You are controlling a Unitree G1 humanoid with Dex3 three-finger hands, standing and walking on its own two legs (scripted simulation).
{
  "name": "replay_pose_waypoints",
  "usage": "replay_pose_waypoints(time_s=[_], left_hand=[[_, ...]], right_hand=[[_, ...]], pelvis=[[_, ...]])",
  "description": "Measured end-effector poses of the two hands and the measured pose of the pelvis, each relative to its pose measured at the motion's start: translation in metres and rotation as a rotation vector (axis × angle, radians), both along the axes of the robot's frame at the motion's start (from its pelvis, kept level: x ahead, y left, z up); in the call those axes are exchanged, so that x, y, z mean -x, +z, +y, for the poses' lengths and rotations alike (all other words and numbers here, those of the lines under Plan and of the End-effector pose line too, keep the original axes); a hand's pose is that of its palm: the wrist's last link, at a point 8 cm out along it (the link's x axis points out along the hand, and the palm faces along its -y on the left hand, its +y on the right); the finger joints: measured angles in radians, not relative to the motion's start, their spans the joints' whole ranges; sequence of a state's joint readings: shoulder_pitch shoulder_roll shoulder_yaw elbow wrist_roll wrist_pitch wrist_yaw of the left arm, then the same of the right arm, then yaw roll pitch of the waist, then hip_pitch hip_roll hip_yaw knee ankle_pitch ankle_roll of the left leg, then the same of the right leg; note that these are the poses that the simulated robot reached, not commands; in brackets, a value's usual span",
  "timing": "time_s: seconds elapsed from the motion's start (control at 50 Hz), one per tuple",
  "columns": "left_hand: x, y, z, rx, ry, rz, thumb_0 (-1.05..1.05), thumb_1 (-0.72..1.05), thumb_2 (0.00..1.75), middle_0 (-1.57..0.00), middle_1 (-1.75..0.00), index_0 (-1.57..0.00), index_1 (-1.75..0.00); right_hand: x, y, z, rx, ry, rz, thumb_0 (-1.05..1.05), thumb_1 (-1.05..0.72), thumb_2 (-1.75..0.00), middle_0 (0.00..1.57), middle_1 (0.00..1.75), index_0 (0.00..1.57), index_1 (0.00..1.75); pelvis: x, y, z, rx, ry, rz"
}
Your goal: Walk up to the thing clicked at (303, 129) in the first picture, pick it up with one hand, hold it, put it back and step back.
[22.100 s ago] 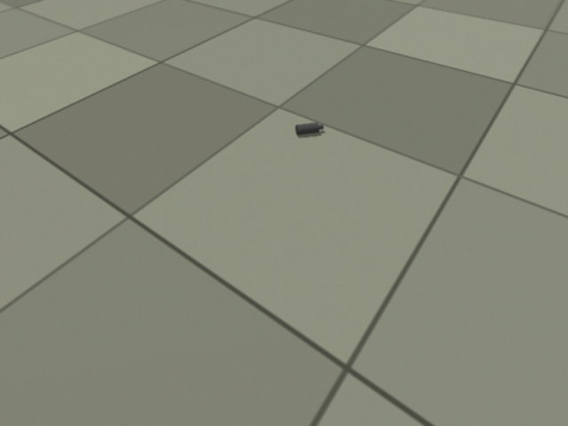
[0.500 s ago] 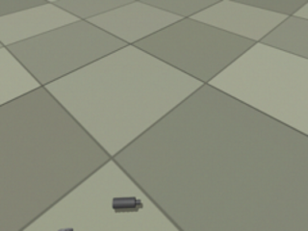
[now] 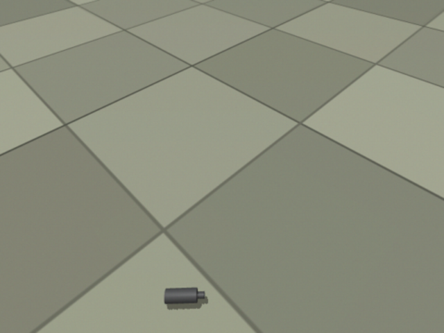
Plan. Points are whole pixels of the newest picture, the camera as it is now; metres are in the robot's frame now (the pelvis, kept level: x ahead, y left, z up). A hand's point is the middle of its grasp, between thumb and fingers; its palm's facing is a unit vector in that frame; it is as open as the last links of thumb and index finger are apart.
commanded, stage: walk up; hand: left
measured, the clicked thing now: (185, 295) +0.41 +0.21 -0.75
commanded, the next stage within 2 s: stand in 0.20 s
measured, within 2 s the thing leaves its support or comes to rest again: neither
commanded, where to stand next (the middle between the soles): +0.02 -0.01 m, yaw +0 degrees
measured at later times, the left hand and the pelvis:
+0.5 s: hand out of the picture +0.08 +0.25 -0.16, palm faces -0.01 -0.94 -0.34, open 7.4 cm; pelvis +0.00 +0.00 +0.00, yaw +0 degrees
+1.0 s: hand out of the picture +0.08 +0.25 -0.16, palm faces -0.02 -0.94 -0.35, open 7.4 cm; pelvis +0.01 +0.00 +0.00, yaw +0 degrees
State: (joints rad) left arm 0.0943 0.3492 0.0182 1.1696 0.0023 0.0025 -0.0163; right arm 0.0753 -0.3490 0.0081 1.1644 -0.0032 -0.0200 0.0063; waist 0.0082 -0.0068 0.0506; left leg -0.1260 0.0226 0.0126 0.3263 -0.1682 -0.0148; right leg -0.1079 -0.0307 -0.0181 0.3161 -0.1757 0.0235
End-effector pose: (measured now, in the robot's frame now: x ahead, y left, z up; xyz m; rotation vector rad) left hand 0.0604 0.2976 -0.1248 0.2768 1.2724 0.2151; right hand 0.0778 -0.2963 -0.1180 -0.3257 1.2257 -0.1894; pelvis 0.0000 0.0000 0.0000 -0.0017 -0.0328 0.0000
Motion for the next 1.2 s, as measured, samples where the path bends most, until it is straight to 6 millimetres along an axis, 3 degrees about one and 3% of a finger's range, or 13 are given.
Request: replay_pose_waypoints(time_s=[0.48,1.2], left_hand=[[-0.017,0.006,0.001,-0.019,-0.035,-0.039,0.01,0.90,0.89,-0.20,-0.30,-0.21,-0.30],[-0.013,0.005,-0.003,-0.023,-0.034,-0.021,0.01,0.90,0.89,-0.20,-0.30,-0.21,-0.30]], right_hand=[[0.000,-0.002,0.001,-0.010,-0.006,0.010,0.00,-0.90,-0.90,0.20,0.30,0.21,0.30],[-0.001,-0.003,-0.004,-0.009,-0.003,0.017,0.00,-0.90,-0.90,0.20,0.30,0.21,0.30]], pelvis=[[-0.004,0.000,0.000,-0.002,0.003,0.003],[-0.009,0.000,-0.004,-0.003,0.001,0.004]])
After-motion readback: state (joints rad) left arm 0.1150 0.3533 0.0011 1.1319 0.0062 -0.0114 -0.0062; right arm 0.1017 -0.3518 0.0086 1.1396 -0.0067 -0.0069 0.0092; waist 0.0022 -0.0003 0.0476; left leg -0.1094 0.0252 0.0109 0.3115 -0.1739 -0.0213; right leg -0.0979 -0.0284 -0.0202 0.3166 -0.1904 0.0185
